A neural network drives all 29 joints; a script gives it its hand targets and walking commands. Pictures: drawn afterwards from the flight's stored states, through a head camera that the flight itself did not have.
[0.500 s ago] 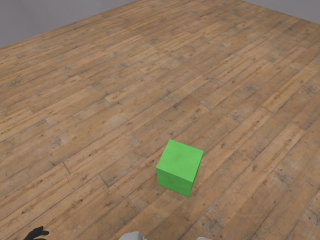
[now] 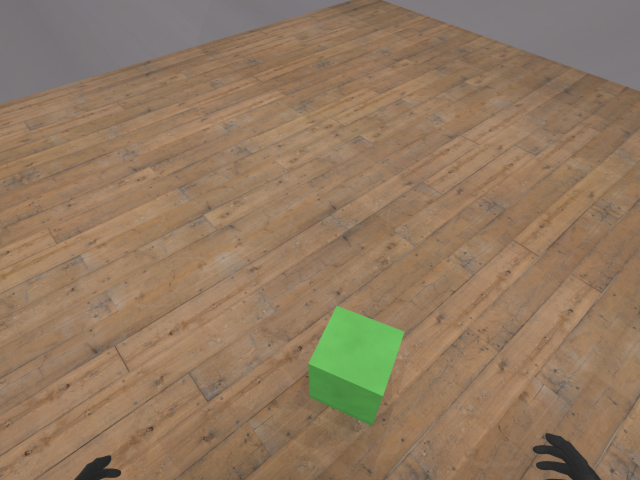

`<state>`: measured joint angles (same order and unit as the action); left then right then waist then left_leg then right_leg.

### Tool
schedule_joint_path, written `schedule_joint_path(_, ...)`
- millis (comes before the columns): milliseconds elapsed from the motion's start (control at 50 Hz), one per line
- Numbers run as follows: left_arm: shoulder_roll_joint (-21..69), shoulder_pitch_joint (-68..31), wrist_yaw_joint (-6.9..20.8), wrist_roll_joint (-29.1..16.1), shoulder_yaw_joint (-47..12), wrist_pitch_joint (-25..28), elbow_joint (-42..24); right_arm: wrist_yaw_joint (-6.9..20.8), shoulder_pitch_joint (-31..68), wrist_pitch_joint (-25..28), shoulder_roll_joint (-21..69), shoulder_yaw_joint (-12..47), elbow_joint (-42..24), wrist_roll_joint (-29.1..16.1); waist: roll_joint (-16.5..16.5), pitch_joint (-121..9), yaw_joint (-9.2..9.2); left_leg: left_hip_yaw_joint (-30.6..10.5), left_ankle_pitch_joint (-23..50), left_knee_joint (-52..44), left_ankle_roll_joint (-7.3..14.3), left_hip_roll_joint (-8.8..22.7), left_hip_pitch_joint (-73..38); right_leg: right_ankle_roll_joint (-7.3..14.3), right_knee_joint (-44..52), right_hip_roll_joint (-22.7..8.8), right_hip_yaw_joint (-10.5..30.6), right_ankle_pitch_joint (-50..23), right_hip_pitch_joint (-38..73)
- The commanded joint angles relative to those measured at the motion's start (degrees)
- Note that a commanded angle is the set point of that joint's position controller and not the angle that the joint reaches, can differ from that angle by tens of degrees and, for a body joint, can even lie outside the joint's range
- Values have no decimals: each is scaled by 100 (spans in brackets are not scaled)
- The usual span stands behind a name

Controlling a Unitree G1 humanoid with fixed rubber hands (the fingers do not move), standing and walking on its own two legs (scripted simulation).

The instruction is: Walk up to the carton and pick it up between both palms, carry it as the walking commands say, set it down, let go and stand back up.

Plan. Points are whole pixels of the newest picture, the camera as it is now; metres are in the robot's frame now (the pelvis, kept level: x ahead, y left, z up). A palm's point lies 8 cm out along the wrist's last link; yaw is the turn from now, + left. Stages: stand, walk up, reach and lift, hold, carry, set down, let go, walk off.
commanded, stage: walk up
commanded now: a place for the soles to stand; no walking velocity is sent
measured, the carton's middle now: (354, 366) +0.55 -0.08 -0.64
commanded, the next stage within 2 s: none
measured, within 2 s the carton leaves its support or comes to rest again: neither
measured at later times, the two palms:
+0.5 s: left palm out of the picture +0.14 +0.45 -0.08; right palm out of the picture +0.11 -0.29 -0.09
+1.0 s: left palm (93, 330) +0.36 +0.40 -0.11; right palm out of the picture +0.16 -0.23 -0.10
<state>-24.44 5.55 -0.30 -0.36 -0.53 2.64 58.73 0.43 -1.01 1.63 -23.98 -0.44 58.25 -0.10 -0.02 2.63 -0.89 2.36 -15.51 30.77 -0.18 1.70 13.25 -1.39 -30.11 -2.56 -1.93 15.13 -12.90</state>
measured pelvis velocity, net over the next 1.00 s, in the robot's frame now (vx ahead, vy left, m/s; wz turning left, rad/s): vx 0.15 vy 0.12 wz -0.34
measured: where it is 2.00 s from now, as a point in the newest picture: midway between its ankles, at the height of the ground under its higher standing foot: outside the picture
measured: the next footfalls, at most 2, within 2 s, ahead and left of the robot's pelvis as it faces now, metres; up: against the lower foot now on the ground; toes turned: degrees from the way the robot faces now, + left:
left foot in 0.42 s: +0.15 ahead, +0.20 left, +0.00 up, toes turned -5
right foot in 0.68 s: +0.16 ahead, -0.03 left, +0.00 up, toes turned -22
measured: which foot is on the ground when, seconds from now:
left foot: down 0.00-0.18, up 0.20-0.40, down 0.42-0.68, up 0.70-0.86, down 0.88-1.00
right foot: down 0.00-0.42, up 0.44-0.66, down 0.68-1.00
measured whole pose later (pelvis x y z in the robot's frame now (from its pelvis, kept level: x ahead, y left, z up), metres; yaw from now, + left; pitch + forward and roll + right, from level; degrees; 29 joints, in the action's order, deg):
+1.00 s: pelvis +0.15 +0.12 -0.03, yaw -20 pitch -2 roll -1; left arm -26.4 12.2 -1.4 -0.1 2.2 1.9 45.5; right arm 0.1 -10.3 1.7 -25.6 -2.9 44.0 1.0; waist 1.0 5.5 -0.3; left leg 3.1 -23.0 46.2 -0.3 4.4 21.6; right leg 0.9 -51.1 1.3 1.6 28.8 -24.0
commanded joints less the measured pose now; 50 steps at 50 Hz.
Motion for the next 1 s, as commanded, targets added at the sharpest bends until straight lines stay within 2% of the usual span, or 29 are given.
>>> schedule_joint_path(0, -981, -285, -15, 4, 169, 35, -14, -14, 278, 24, -1010, -169, 10, -4, 57, -475, 67, -644, 1095, -871, 218, 599, -437, 313, 797, -520, 542, -1140, 161)
schedule_joint_path(120, -930, -496, 2, 21, 146, 8, 237, 4, 418, 4, -989, -124, 323, 5, -4, -464, 71, -617, 1089, -1327, 136, 629, -672, 232, 1248, -525, 524, -1135, 411)
schedule_joint_path(140, -1680, 623, -66, 5, 516, 109, 43, 219, 335, -68, -1613, -590, -414, 368, 599, -608, 49, -59, -1309, -461, 277, 285, -567, 598, 1060, -530, 984, 748, 413)
schedule_joint_path(180, -2039, 1244, -169, 137, 758, 171, 2, 422, 563, -249, -1215, -581, -849, 352, -617, -79, -246, -137, -1676, 987, 254, -36, 1628, 1209, 1707, -1403, 2676, 2690, 1131)
schedule_joint_path(200, -2147, 1253, -235, 161, 840, 232, -125, 482, 731, -326, -1108, -610, -1070, 372, -842, 238, -331, -690, -1332, 1984, 185, 214, 2620, 1562, 1995, -1917, 3430, 2791, 1378)
schedule_joint_path(240, -2047, 853, -299, 173, 875, 334, -430, 537, 422, -327, -1206, -671, -1248, 313, -476, 281, -40, -1101, -692, 2379, 65, 557, 2713, 1531, 1856, -1813, 3070, 1935, 1123)
schedule_joint_path(280, -1924, 704, -273, 207, 861, 362, -637, 618, 169, -315, -1190, -740, -1361, 288, -569, 129, 73, -824, -834, 1851, 0, 486, 1899, 1275, 1511, -1321, 2135, 1020, 506)
schedule_joint_path(360, -2013, 664, -217, 276, 842, 317, -947, 681, -426, -386, -1235, -947, -1562, 306, -912, -78, 356, -123, -712, 912, 116, 195, 127, 1096, 879, -876, 1575, 1106, -988)
schedule_joint_path(380, -1910, 552, -214, 284, 805, 276, -1035, 643, -937, -372, -1290, -1013, -1474, 322, -678, -133, 623, 116, -572, 543, 151, -28, -662, 966, 362, -619, 1295, 1194, -1585)
schedule_joint_path(400, -1622, 663, -238, 315, 711, 237, -1110, 571, -1527, -343, -1479, -1097, -1361, 371, 59, -305, 897, 173, -936, 287, 188, -232, -1544, 837, -690, -260, 949, 1480, -2298)
schedule_joint_path(420, -1161, 704, -305, 244, 570, 236, -1302, 482, -2034, -282, -1979, -1154, -1400, 463, 1793, -290, 1203, -2017, -2888, -1294, 687, 1047, -1778, 496, -2789, 558, 272, 1871, -3374)
schedule_joint_path(440, -1194, 773, -397, 154, 554, 224, -1343, 460, -1556, -200, -2295, -1155, -1673, 406, 1713, -84, 890, -3807, -4177, -2230, 1298, 2172, -782, 327, -3687, 466, 417, 1966, -3543)
schedule_joint_path(460, -1647, 906, -365, 112, 615, 246, -1229, 442, -1039, -166, -2206, -1087, -1848, 298, 861, 262, 556, -3841, -4259, -2198, 1602, 2257, -84, 268, -3849, 87, 694, 1529, -3279)
schedule_joint_path(500, -1839, 1467, -206, 49, 727, 290, -980, 383, -779, -111, -1833, -922, -1924, 234, 756, 406, 159, -2695, -3545, -1751, 1511, 1812, 280, 178, -3206, -284, 387, 1012, -2694)
schedule_joint_path(560, -1490, 1697, -11, 49, 738, 265, -947, 350, -985, -86, -1701, -860, -1892, 320, 1136, 354, 157, -1443, -1950, -1543, 1246, 1519, 1067, 181, -1891, -28, 18, 1051, -1075)
schedule_joint_path(620, -1198, 1961, -39, 105, 761, 275, -999, 296, -846, -118, -1436, -705, -1970, 234, 652, 109, -156, -590, -1159, -379, 928, 1216, 1461, 237, -327, 366, -235, -61, 439)
schedule_joint_path(640, -1303, 2019, -85, 156, 804, 303, -1071, 265, -1072, -109, -1128, -571, -1962, 196, 197, -108, -247, -323, -999, 372, 702, 1041, 1712, 299, -9, 284, 124, 52, 1032)
schedule_joint_path(660, -1579, 2128, -137, 219, 848, 359, -1216, 236, -1187, -89, -764, -439, -2066, 129, -777, -221, -346, 92, -855, 1735, 308, 558, 2105, 689, 831, -714, 1876, 764, 1200)
schedule_joint_path(680, -2035, 1831, -150, 214, 895, 383, -1484, 210, -1318, -148, -967, -508, -2083, 102, -969, -271, -178, -12, -1807, 2589, 77, -16, 2761, 1514, 1242, -1800, 3964, 1094, 1099)
schedule_joint_path(700, -2116, 1755, -163, 130, 928, 343, -1539, 108, -1276, -194, -1405, -635, -1992, 107, -369, -303, -174, -579, -1940, 3017, 101, 256, 2456, 1841, 1037, -1916, 3885, 748, 749)
schedule_joint_path(720, -2029, 1629, -196, 117, 905, 322, -1564, 65, -1365, -173, -1426, -651, -1925, 89, -442, -259, -133, -656, -1805, 3160, 149, 353, 2394, 1870, 817, -1758, 3526, 316, 573)
schedule_joint_path(760, -1715, 1255, -208, 101, 765, 281, -1693, 22, -1561, -130, -1276, -617, -1808, 56, -628, -91, 5, -655, -1480, 2581, 133, 532, 1902, 1521, 367, -1263, 2426, -886, -30)
schedule_joint_path(820, -1429, 966, -134, 122, 569, 180, -1725, 16, -1836, -58, -937, -564, -1581, 10, -941, -349, 221, 74, -678, 1284, 138, 52, 298, 1278, -413, -726, 1336, -2871, -950)
schedule_joint_path(840, -1315, 897, -114, 79, 497, 137, -1760, -8, -1868, -26, -934, -574, -1562, 54, -871, -426, 324, 153, -33, 692, 197, -41, -179, 1062, -691, -578, 1179, -2551, -1259)
schedule_joint_path(860, -1165, 913, -108, 57, 446, 99, -1803, -47, -1801, 13, -1139, -625, -1576, 132, -437, -414, 342, -294, 337, 290, 315, 175, -291, 751, -1053, -402, 1083, -1896, -1470)
schedule_joint_path(880, -918, 988, -99, 41, 401, 55, -1877, -80, -1536, 80, -1585, -648, -1681, 203, 670, -463, 216, -1907, 642, -314, 691, 1359, -157, 331, -1907, 182, 773, -822, -1796)
schedule_joint_path(900, -1090, 889, -145, 15, 478, -21, -1728, -51, -1118, 88, -1732, -633, -1769, 120, 872, -360, 108, -2499, 1024, -543, 1360, 2100, 372, 146, -2414, 494, 357, 1252, -1464)
schedule_joint_path(940, -1225, 848, -163, 12, 558, -62, -1587, -69, -977, 98, -1692, -638, -1713, 96, 710, -171, 78, -2161, 1800, -200, 1540, 2050, 480, 228, -2735, 318, 520, 1888, -1440)
schedule_joint_path(980, -1137, 993, -114, 5, 543, -30, -1445, -105, -776, 65, -1624, -636, -1677, 105, 1002, -131, -32, -1275, 2217, 208, 1105, 1578, 426, 324, -1642, 235, 156, 1226, -1107)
